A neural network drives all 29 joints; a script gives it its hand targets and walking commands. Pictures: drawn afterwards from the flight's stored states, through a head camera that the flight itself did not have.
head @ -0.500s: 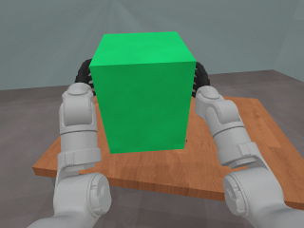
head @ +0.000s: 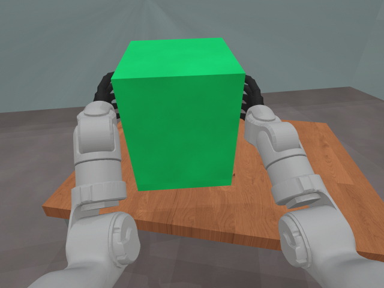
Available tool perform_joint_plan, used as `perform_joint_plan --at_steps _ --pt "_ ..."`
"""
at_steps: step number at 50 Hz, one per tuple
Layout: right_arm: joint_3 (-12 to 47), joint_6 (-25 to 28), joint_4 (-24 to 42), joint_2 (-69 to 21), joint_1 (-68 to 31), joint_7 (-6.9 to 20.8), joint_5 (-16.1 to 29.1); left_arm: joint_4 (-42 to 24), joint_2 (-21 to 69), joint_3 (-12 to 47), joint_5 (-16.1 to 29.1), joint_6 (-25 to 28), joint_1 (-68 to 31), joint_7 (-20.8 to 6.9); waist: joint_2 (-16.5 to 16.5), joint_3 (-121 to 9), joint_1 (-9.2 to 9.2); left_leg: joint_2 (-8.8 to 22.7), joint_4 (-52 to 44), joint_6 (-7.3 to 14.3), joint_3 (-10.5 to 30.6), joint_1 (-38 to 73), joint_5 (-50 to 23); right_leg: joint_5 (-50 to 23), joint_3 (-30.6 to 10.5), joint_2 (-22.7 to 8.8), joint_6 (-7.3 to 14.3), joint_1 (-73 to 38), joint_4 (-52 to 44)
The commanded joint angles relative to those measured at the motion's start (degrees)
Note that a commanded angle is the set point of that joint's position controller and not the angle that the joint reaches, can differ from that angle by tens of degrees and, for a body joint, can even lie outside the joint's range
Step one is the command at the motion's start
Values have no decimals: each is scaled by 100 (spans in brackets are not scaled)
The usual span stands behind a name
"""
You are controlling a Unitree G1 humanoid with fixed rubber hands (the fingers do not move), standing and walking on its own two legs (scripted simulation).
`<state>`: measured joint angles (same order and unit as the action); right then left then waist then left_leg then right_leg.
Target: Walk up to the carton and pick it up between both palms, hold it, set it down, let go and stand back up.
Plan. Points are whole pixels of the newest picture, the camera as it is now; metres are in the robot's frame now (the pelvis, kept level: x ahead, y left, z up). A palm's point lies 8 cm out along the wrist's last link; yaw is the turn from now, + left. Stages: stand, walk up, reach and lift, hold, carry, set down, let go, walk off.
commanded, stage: hold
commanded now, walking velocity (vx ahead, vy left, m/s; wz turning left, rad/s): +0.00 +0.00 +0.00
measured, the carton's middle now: (180, 112) +0.40 -0.01 +0.26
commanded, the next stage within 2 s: none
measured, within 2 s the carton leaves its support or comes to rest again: neither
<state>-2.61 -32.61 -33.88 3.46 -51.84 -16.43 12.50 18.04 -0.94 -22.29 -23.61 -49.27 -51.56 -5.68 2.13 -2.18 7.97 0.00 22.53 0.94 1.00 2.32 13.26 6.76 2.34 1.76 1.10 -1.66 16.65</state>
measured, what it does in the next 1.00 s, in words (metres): stands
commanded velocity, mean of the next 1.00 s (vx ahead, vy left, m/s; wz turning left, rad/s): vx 0.00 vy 0.00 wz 0.00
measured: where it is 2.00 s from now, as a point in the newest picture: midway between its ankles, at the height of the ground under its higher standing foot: outside the picture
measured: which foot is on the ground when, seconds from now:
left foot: down 0.00-1.00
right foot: down 0.00-1.00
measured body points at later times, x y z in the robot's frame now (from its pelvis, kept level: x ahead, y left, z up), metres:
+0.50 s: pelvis +0.00 -0.01 +0.00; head -0.10 +0.02 +0.44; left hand +0.39 +0.14 +0.29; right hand +0.36 -0.16 +0.28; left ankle +0.01 +0.11 -0.74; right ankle +0.04 -0.11 -0.74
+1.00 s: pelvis +0.01 +0.01 +0.00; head -0.08 +0.05 +0.44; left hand +0.39 +0.15 +0.29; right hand +0.37 -0.15 +0.28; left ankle +0.01 +0.11 -0.74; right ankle +0.04 -0.11 -0.74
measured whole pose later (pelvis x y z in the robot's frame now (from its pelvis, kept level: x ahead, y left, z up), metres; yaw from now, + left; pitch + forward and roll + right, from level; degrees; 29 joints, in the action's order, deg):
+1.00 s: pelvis +0.01 +0.01 +0.00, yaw +0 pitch -11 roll -2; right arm -1.4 -32.3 -31.7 3.9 -50.0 -17.4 14.9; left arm 15.6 -1.2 -20.4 -23.1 -50.0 -49.9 -5.7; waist 2.7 -2.5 8.6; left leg -0.3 22.9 1.8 0.7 3.0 14.6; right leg 7.6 1.9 1.5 0.2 -3.0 15.9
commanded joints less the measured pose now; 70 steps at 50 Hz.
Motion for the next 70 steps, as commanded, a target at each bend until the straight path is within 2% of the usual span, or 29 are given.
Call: perform_joint_plan --at_steps 1,8,21,39,51,61,70 --pt "1259 443 1646 -3222 -5195 919 636 -83 2794 1923 1133 438 -4078 -1030 -350 -1748 47 -255 -741 -76 -181 -1207 -244 -511 23 189 -212 -1129 5" --pt "1097 509 1389 -3244 -5265 928 472 243 2677 1756 1101 535 -4171 -1027 -342 -1783 48 -287 -769 0 -180 -1401 85 -201 -17 138 -242 -1107 1" --pt "1219 597 1483 -3355 -5375 865 553 295 2695 1750 1148 609 -4169 -991 -279 -1974 32 -329 -693 -8 -223 -1200 -257 -505 20 116 -276 -1118 -55" --pt "1552 459 1985 -3184 -4958 774 951 -488 2974 2252 1169 345 -3818 -1015 -572 -1934 150 -250 -521 -313 -215 -665 -1407 -1159 79 229 -190 -1244 -27" --pt "1568 350 2003 -2934 -4775 884 1042 -682 3151 2381 1180 212 -3659 -986 -640 -1714 150 -74 -580 -446 -63 -698 -1665 -1171 77 328 -103 -1286 72" --pt "1578 288 2036 -2944 -4790 923 1066 -739 3169 2379 1244 205 -3701 -998 -495 -1719 149 -61 -543 -438 -45 -675 -1779 -1264 50 340 -104 -1253 67" --pt "1566 293 1925 -3129 -4921 919 1006 -550 3021 2189 1112 241 -3757 -1005 -334 -1674 25 -152 -569 -273 -137 -802 -1399 -1113 54 289 -137 -1196 -14"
